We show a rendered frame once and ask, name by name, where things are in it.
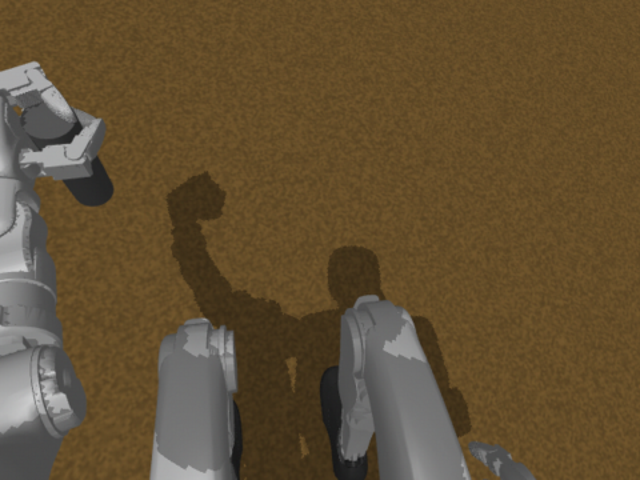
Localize right robot hand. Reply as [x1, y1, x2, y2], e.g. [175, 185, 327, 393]
[468, 441, 536, 480]

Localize left robot arm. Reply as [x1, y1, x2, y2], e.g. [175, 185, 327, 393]
[0, 176, 87, 480]

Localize left robot hand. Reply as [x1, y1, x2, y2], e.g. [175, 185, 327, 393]
[0, 62, 106, 189]

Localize can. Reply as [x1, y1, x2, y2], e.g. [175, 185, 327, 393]
[20, 102, 114, 207]

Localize right robot foot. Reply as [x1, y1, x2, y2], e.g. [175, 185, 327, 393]
[320, 366, 368, 480]

